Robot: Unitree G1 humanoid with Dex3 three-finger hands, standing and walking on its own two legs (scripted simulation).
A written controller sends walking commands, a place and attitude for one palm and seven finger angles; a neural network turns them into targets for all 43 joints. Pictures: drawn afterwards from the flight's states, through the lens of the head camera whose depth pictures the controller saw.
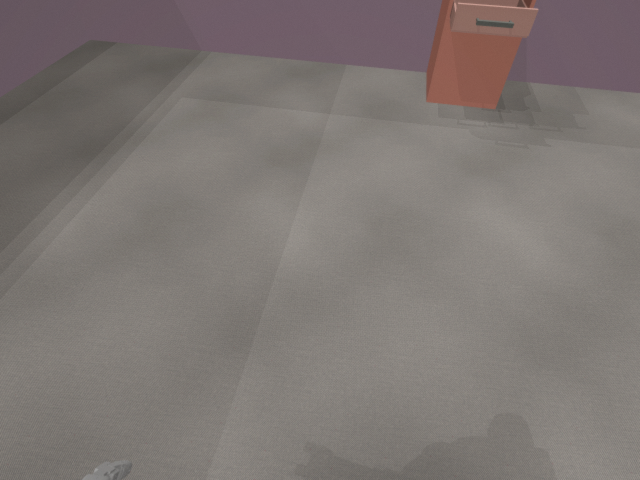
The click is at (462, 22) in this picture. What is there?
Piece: drawer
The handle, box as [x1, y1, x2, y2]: [476, 18, 513, 27]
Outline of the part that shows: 476,19 476,24 504,27 512,27 513,22 509,20 508,22 479,20 478,18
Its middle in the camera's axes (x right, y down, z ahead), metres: +0.88 -1.09 +1.95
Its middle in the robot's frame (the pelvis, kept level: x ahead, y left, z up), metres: +2.22 -0.77 -0.20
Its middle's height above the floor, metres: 0.57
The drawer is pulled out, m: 0.19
